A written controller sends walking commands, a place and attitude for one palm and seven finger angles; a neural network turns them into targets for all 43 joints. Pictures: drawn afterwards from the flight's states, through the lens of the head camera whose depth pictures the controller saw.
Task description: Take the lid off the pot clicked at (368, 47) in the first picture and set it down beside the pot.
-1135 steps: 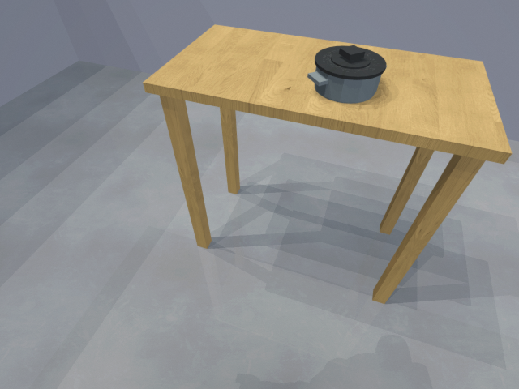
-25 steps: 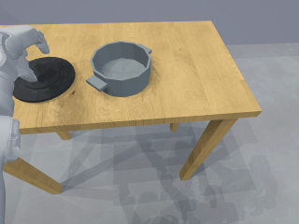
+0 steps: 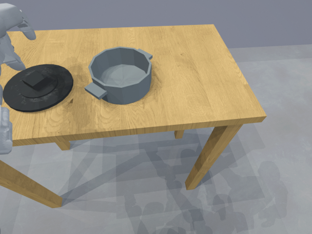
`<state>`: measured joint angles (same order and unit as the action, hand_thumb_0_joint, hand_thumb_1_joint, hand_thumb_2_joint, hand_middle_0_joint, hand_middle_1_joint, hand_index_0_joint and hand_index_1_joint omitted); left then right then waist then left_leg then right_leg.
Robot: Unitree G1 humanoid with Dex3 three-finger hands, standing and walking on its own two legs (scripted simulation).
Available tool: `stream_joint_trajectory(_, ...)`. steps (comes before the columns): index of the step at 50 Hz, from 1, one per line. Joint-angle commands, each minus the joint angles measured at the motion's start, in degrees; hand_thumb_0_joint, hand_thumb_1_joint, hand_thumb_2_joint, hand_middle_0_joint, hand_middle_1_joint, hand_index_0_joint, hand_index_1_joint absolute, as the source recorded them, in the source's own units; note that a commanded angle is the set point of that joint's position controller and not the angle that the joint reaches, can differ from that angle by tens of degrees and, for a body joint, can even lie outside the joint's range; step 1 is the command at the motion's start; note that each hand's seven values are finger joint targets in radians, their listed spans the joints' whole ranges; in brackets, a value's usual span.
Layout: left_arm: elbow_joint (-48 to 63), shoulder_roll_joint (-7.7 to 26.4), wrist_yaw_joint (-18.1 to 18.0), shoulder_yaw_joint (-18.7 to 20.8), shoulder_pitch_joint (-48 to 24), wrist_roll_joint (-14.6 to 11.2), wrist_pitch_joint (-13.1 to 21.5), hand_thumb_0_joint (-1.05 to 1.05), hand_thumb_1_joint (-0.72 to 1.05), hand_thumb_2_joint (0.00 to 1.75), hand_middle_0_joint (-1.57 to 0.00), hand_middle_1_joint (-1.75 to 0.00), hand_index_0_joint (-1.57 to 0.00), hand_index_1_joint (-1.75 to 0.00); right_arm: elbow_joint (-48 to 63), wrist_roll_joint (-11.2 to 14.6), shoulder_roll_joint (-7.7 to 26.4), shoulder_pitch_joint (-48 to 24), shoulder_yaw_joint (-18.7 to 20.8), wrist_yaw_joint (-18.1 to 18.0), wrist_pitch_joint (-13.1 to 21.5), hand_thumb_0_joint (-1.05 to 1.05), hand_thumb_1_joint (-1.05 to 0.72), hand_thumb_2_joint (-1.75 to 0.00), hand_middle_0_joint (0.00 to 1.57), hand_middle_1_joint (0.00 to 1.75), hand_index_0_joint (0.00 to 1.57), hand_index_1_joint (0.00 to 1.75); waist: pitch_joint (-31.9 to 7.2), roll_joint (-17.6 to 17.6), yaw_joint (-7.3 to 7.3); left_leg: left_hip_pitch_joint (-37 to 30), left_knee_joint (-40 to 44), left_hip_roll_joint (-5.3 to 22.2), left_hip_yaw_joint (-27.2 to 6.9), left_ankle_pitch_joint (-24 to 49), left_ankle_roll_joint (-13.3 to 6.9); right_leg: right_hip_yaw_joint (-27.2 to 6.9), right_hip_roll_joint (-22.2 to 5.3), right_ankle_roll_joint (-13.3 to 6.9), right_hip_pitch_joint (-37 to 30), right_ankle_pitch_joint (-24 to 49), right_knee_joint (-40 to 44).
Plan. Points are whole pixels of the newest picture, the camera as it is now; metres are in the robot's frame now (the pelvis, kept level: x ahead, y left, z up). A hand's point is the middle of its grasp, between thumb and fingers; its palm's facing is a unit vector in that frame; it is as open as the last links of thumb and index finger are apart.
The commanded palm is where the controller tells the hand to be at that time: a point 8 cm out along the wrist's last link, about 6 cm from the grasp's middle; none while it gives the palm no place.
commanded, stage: raise the empty hand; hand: left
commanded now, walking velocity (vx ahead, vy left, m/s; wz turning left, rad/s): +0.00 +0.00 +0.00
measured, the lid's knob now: (35, 80) +0.52 +0.28 +0.10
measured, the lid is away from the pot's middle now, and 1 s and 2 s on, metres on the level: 0.23 0.23 0.23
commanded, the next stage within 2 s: draw the hand back to the body in 0.60 s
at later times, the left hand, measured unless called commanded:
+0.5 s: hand out of the picture +0.49 +0.29 +0.26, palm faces -0.25 -0.09 -0.96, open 11.0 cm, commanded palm +0.50 +0.28 +0.33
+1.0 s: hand out of the picture +0.49 +0.28 +0.26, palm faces -0.20 -0.07 -0.98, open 11.0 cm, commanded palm +0.45 +0.28 +0.32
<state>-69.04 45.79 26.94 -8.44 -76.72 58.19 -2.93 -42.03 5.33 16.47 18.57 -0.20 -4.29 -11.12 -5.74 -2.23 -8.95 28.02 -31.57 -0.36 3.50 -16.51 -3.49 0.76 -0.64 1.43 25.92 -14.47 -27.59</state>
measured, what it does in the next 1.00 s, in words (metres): stands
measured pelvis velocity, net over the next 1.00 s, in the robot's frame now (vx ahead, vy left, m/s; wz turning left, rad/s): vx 0.01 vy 0.00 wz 0.01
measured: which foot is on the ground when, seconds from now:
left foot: down 0.00-1.00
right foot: down 0.00-1.00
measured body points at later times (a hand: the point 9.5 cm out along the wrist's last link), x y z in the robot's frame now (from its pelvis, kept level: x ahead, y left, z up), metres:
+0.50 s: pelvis +0.00 +0.00 +0.00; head +0.06 +0.00 +0.45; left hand +0.50 +0.29 +0.32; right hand +0.04 -0.28 -0.13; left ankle -0.02 +0.08 -0.73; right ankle -0.02 -0.14 -0.73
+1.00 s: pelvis +0.01 +0.00 +0.00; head +0.06 -0.01 +0.45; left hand +0.49 +0.28 +0.31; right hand +0.05 -0.28 -0.13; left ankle -0.02 +0.08 -0.73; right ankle -0.02 -0.14 -0.73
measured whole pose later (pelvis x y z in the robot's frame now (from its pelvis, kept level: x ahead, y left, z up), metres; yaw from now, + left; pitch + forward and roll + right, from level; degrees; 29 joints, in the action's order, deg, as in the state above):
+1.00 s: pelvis +0.01 +0.00 +0.00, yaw +0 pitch +11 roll -1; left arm -55.1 46.3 30.5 -6.6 -71.4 57.1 -7.5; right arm -39.3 5.2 16.5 16.9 -0.2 -2.2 -11.5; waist -5.6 -3.0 -6.9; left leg 23.1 -28.1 -1.0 3.3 -15.8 -3.4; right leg 0.8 -1.2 1.4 21.5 -14.6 -25.3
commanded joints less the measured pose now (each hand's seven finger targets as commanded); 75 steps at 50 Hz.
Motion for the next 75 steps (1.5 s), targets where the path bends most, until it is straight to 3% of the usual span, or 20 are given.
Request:
stream_joint_trajectory(1, 12.45, 14.07, -1.21, 2.17, -30.89, 0.6, -0.68, 0.0, -0.11, 0.85, -0.45, -0.67, -0.45, -0.67, 4.16, -0.4, 10.45, 2.94, 2.94, -0.51, 0.68, 0.0, -0.9, -0.9, 0.2, 0.3, 0.2, 0.3, -23.18, -4.18, 0.82, -20.39, 0.04, -0.31, -3.5, 30.4, -0.23, 1.59, 3.55, -3.03, -4.3, 17.81, 1.21)
stream_joint_trajectory(5, 12.87, 10.67, -0.3, -0.68, -31.55, -0.01, -1.07, 0.0, -0.11, 0.85, -0.45, -0.67, -0.45, -0.67, 4.53, -0.24, 10.11, 3.0, 3.01, -0.39, 0.76, 0.0, -0.9, -0.9, 0.2, 0.3, 0.2, 0.3, -22.12, -5.05, 0.45, -21.19, 0.0, -0.5, -3.54, 31.48, -0.31, 2.15, 3.55, -3.38, -3.68, 17.96, 1.49)
stream_joint_trajectory(8, 11.31, 14.43, -0.05, 1.91, -32.39, 0.46, -1.54, 0.0, -0.11, 0.85, -0.45, -0.67, -0.45, -0.67, 3.95, -0.45, 10.3, 3.01, 2.83, -0.43, 0.8, 0.0, -0.9, -0.9, 0.2, 0.3, 0.2, 0.3, -22.76, -2.37, 0.37, -19.79, 0.45, -0.69, -3.47, 28.14, -0.81, 1.65, 3.54, -2.96, -5.42, 17.4, 1.85)
stream_joint_trajectory(13, 16.71, 14.27, 0.48, 1.17, -36.8, 0.78, -1.71, 0.0, -0.11, 0.85, -0.45, -0.67, -0.45, -0.67, 4.63, -0.51, 9.85, 1.9, 2.99, -0.14, 1.08, 0.0, -0.9, -0.9, 0.2, 0.3, 0.2, 0.3, -26.66, -6.2, 0.65, -23.67, 0.03, -0.37, -3.85, 33.78, -0.54, 1.44, 3.25, -2.88, -5.59, 19.26, 1.8)
stream_joint_trajectory(22, 10.6, 9.74, 1.54, -2.55, -35.49, 0.98, -4.5, 0.0, -0.11, 0.85, -0.45, -0.67, -0.45, -0.67, 3.88, -0.24, 10.01, 1.19, 2.43, 0.45, 0.95, 0.0, -0.9, -0.9, 0.2, 0.3, 0.2, 0.3, -20.01, -3.2, 0.12, -21.13, 1.26, -0.34, -3.92, 30.88, -0.34, 2.14, 3.16, -3.0, -3.68, 16.65, 2.78)
stream_joint_trajectory(28, 9.73, 12.93, 1.52, -0.66, -37.27, 1.61, -5.0, 0.0, -0.11, 0.85, -0.45, -0.67, -0.45, -0.67, 3.58, -0.35, 10.14, 1.63, 2.13, -0.06, 1.76, 0.0, -0.9, -0.9, 0.2, 0.3, 0.2, 0.3, -21.84, -0.03, 0.18, -19.51, 2.55, -0.95, -3.59, 25.47, -0.85, 1.77, 2.95, -2.85, -6.89, 15.86, 3.3)
stream_joint_trajectory(31, 14.67, 10.94, 1.42, -1.64, -40.23, 1.65, -4.9, 0.0, -0.11, 0.85, -0.45, -0.67, -0.45, -0.67, 3.8, -0.69, 9.97, 1.44, 2.66, 0.4, 1.94, 0.0, -0.9, -0.9, 0.2, 0.3, 0.2, 0.3, -25.8, -3.8, 0.59, -23.86, 1.59, -0.45, -4.14, 32.77, -0.3, 1.75, 2.9, -2.91, -6.07, 18.05, 2.73)
stream_joint_trajectory(38, 9.08, 11.97, 1.28, -0.06, -31.27, 2.05, -5.17, 0.0, -0.11, 0.85, -0.45, -0.67, -0.45, -0.67, 4.87, -0.54, 9.83, 0.99, 2.15, 0.63, 1.2, 0.0, -0.9, -0.9, 0.2, 0.3, 0.2, 0.3, -20.78, -0.86, 1.32, -19.0, 1.9, -1.09, -3.35, 30.62, -0.34, 2.02, 2.99, -3.08, -7.22, 18.47, 2.07)
stream_joint_trajectory(45, 27.05, 16.39, 1.01, 5.02, -28.3, -0.01, -4.2, 0.0, -0.11, 0.85, -0.45, -0.67, -0.45, -0.67, 9.14, -0.73, 9.4, -1.46, 2.88, 1.21, 1.41, 0.0, -0.9, -0.9, 0.2, 0.3, 0.2, 0.3, -28.55, -5.19, 3.84, -25.33, 0.77, -0.49, -4.0, 41.46, -0.82, 1.08, 2.39, -3.22, -11.32, 22.95, 1.64)
stream_joint_trajectory(50, 27.04, 12.74, 2.11, 3.5, -17.91, -2.47, -5.53, 0.0, -0.11, 0.85, -0.45, -0.67, -0.45, -0.67, 10.33, 0.07, 9.4, -3.54, 2.44, 1.72, 1.13, 0.0, -0.9, -0.9, 0.2, 0.3, 0.2, 0.3, -21.19, -3.47, 4.2, -22.96, 1.8, -0.42, -3.68, 39.1, -0.76, 1.74, 2.27, -3.18, -10.32, 21.54, 2.21)
stream_joint_trajectory(53, 34.39, 16.49, 1.92, 7.16, -17.11, -2.44, -6.14, 0.0, -0.11, 0.85, -0.45, -0.67, -0.45, -0.67, 11.57, -0.01, 9.04, -5.61, 2.22, 1.96, 1.08, 0.0, -0.9, -0.9, 0.2, 0.3, 0.2, 0.3, -23.64, -2.66, 5.35, -24.32, 2.43, -0.53, -4.33, 37.99, -0.98, 1.28, 2.19, -3.07, -12.44, 20.27, 2.3)
stream_joint_trajectory(55, 37.38, 13.14, 2.04, 4.9, -15.64, -3.69, -6.6, 0.0, -0.11, 0.85, -0.45, -0.67, -0.45, -0.67, 12.02, 0.18, 9.02, -6.54, 2.28, 2.09, 1.1, 0.0, -0.9, -0.9, 0.2, 0.3, 0.2, 0.3, -21.99, -4.89, 4.83, -25.57, 2.11, -0.43, -4.67, 39.63, -0.81, 1.67, 2.09, -3.49, -10.84, 20.28, 2.56)
stream_joint_trajectory(59, 38.0, 14.34, 2.3, 6.94, -11.73, -4.11, -7.61, 0.0, -0.11, 0.85, -0.45, -0.67, -0.45, -0.67, 12.62, 0.33, 8.42, -8.66, 1.53, 1.8, 1.12, 0.0, -0.9, -0.9, 0.2, 0.3, 0.2, 0.3, -19.78, -1.06, 5.64, -23.79, 3.58, -1.06, -4.72, 33.7, -0.77, 1.92, 2.1, -3.46, -12.24, 17.59, 2.99)
stream_joint_trajectory(60, 47.78, 1.44, -8.25, 20.03, -17.58, -41.02, 0.54, 0.0, -0.11, 0.85, -0.45, -0.67, -0.45, -0.67, 16.89, -0.89, 4.08, 1.78, 2.06, 1.16, 4.82, 0.0, -0.9, -0.9, 0.2, 0.3, 0.2, 0.3, -14.33, -3.27, 3.23, -31.22, 4.48, 2.29, -3.83, 32.89, 1.58, 3.88, 2.16, -4.74, -6.58, 13.74, 4.7)
stream_joint_trajectory(61, 43.13, 2.44, -13.6, 19.36, -8.13, -43.27, 2.99, 0.0, -0.11, 0.85, -0.45, -0.67, -0.45, -0.67, 15.62, -1.46, 5.85, -1.64, 0.72, 0.88, 5.73, 0.0, -0.9, -0.9, 0.2, 0.3, 0.2, 0.3, -13.71, -0.91, 4.77, -34.42, 5.19, 3.83, -6.54, 30.58, 1.86, 2.79, 2.19, -4.72, -6.43, 8.85, 4.59)
stream_joint_trajectory(62, 44.66, -2.24, -16.07, 16.26, -4.72, -44.3, 3.94, 0.0, -0.11, 0.85, -0.45, -0.67, -0.45, -0.67, 16.2, -1.41, 5.43, -4.1, 0.48, 0.83, 6.1, 0.0, -0.9, -0.9, 0.2, 0.3, 0.2, 0.3, -12.49, -0.38, 4.9, -34.54, 6.67, 4.44, -7.55, 27.57, 1.96, 2.73, 2.35, -4.7, -5.34, 5.84, 4.8)
stream_joint_trajectory(65, 47.28, 4.34, -22.54, 27.46, 3.72, -53.86, 6.37, 0.0, -0.11, 0.85, -0.45, -0.67, -0.45, -0.67, 15.41, -2.08, 7.5, -5.04, 0.94, 0.0, 6.75, 0.0, -0.9, -0.9, 0.2, 0.3, 0.2, 0.3, -14.67, 3.81, 7.39, -29.0, 6.67, 3.16, -3.74, 21.71, 0.44, 1.68, 1.5, -4.46, -14.54, 11.55, 5.83)
stream_joint_trajectory(67, 52.28, 3.64, -25.31, 28.29, 1.32, -56.06, 8.03, 0.0, -0.06, 0.85, -0.43, -0.65, -0.43, -0.65, 14.97, -2.46, 6.38, -6.73, 0.54, -0.29, 7.57, 0.0, -0.9, -0.9, 0.2, 0.3, 0.2, 0.3, -14.31, 1.83, 7.31, -26.92, 7.86, 2.61, -2.43, 21.26, 0.98, 1.66, 1.12, -4.31, -18.21, 15.33, 6.22)
stream_joint_trajectory(71, 62.23, -0.88, -28.56, 27.21, 1.63, -58.81, 10.09, 0.0, 0.04, 0.86, -0.41, -0.62, -0.41, -0.62, 13.74, -2.98, 5.26, -10.19, 0.39, 0.21, 10.77, 0.0, -0.9, -0.9, 0.2, 0.3, 0.2, 0.3, -13.01, -10.35, 7.49, -30.61, 8.42, 3.22, -2.63, 24.35, 1.97, 1.22, 1.51, -4.43, -17.14, 14.85, 7.39)
stream_joint_trajectory(75, 64.04, 1.03, -30.33, 33.25, 15.14, -60.18, 10.17, 0.0, 0.14, 0.86, -0.39, -0.58, -0.39, -0.58, 12.65, -3.75, 5.29, -10.35, 0.7, 0.67, 12.17, 0.0, -0.9, -0.9, 0.2, 0.3, 0.2, 0.3, -13.29, -5.96, 9.52, -28.6, 8.45, 3.2, -2.28, 29.84, 2.04, 1.7, 1.61, -4.28, -22.84, 21.08, 7.04)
